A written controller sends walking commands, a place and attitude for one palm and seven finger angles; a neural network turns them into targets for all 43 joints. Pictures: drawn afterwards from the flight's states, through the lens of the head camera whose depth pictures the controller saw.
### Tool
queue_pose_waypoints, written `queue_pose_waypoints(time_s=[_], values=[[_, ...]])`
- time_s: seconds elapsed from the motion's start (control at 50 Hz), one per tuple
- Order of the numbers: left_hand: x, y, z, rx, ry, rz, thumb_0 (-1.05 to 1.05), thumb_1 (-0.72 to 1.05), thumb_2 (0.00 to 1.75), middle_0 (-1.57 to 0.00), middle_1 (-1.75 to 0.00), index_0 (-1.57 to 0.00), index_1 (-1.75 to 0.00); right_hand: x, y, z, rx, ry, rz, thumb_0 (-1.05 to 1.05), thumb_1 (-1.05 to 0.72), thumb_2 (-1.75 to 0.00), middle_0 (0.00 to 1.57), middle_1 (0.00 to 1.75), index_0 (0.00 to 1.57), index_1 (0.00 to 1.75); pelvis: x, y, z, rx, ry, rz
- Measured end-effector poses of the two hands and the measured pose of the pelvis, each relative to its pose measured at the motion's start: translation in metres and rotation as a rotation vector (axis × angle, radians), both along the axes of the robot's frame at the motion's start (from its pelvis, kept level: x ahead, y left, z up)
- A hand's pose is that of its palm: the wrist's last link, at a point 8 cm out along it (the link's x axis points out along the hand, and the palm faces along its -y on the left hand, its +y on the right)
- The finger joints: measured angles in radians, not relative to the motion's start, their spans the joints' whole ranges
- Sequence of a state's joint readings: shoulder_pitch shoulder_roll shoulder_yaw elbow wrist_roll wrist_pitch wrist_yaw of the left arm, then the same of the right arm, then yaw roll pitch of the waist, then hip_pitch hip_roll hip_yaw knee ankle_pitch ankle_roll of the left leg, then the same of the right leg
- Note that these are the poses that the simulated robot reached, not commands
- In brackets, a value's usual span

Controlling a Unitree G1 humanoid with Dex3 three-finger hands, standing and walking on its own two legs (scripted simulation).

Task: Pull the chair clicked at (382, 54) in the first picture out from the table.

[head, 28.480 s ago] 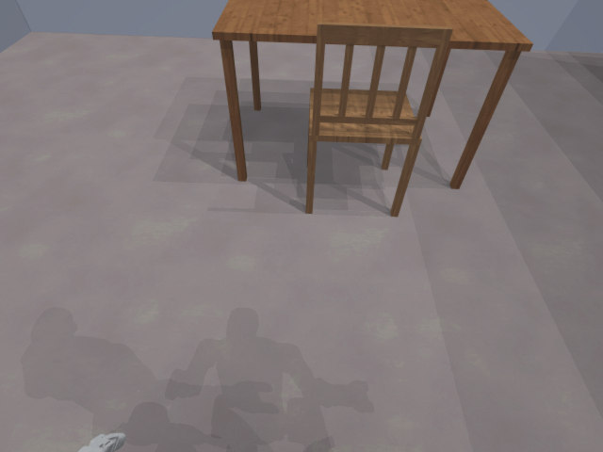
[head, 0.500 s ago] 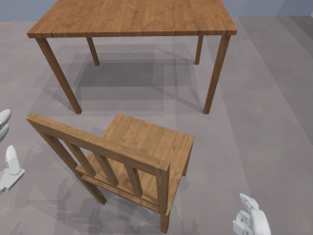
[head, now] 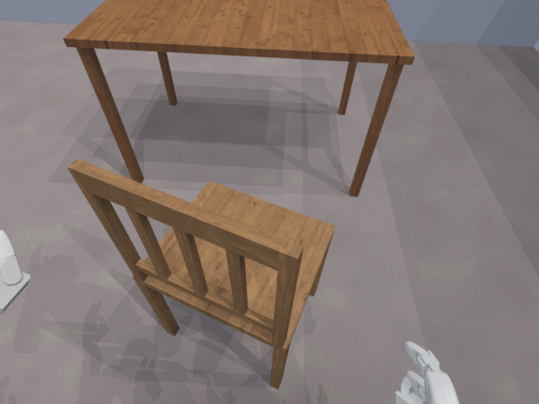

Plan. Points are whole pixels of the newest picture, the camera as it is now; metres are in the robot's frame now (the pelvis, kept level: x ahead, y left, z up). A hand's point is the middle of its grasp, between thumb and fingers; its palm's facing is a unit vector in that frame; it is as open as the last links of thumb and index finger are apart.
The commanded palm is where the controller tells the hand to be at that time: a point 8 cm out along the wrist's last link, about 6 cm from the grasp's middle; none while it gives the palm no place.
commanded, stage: step back with the hand held close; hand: left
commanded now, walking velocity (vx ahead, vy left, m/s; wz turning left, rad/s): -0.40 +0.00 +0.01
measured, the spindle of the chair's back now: (193, 262) +0.38 +0.18 -0.11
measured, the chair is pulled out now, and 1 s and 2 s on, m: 0.61 0.61 0.61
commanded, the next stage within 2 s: stop stepping back and stand still in 1.14 s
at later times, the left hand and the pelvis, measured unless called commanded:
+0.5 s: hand (35, 275) +0.20 +0.26 +0.18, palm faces +0.45 -0.73 -0.52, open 7.4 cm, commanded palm +0.13 +0.29 +0.19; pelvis +0.00 -0.01 -0.01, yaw +1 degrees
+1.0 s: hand (46, 329) +0.15 +0.22 +0.18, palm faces +0.36 -0.81 -0.47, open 7.4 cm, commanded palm +0.08 +0.28 +0.19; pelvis -0.06 -0.02 +0.00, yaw +0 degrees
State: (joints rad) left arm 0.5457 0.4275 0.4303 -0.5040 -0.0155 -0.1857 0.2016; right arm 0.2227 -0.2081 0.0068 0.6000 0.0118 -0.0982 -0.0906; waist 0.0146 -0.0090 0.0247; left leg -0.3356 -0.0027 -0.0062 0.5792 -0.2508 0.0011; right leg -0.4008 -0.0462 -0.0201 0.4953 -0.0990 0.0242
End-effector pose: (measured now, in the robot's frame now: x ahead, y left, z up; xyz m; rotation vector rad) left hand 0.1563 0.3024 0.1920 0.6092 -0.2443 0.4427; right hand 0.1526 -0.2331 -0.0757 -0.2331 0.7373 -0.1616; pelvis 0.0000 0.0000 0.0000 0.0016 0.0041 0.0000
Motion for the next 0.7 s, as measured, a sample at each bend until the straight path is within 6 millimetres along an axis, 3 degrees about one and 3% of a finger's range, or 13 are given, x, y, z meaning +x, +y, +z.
queue_pose_waypoints(time_s=[0.24,0.4,0.54,0.7], values=[[0.006,-0.006,-0.009,-0.01,0.022,-0.033,0.01,0.89,0.9,-0.21,-0.3,-0.21,-0.31,-0.004,-0.007,-0.006,-0.022,0.039,-0.001,0.01,-0.9,-0.9,0.2,0.3,0.2,0.3,-0.004,0.0,-0.003,-0.005,0.029,0.001],[0.007,-0.004,-0.001,0.07,-0.003,-0.058,0.01,0.89,0.9,-0.21,-0.3,-0.21,-0.31,0.002,-0.007,-0.004,-0.029,0.014,-0.017,0.01,-0.9,-0.9,0.2,0.3,0.2,0.3,-0.002,-0.002,-0.007,-0.001,0.027,0.009],[0.0,-0.017,0.005,0.047,-0.066,-0.064,0.01,0.89,0.9,-0.21,-0.3,-0.21,-0.31,0.008,-0.009,-0.007,-0.009,-0.017,-0.003,0.01,-0.9,-0.9,0.2,0.3,0.2,0.3,-0.004,-0.009,-0.01,-0.003,0.023,0.011],[-0.015,-0.004,-0.003,0.03,-0.024,-0.065,0.01,0.89,0.9,-0.22,-0.3,-0.22,-0.31,-0.012,-0.011,-0.002,-0.051,0.022,-0.017,0.01,-0.9,-0.9,0.2,0.3,0.2,0.3,-0.019,0.002,-0.007,-0.008,0.018,0.014]])
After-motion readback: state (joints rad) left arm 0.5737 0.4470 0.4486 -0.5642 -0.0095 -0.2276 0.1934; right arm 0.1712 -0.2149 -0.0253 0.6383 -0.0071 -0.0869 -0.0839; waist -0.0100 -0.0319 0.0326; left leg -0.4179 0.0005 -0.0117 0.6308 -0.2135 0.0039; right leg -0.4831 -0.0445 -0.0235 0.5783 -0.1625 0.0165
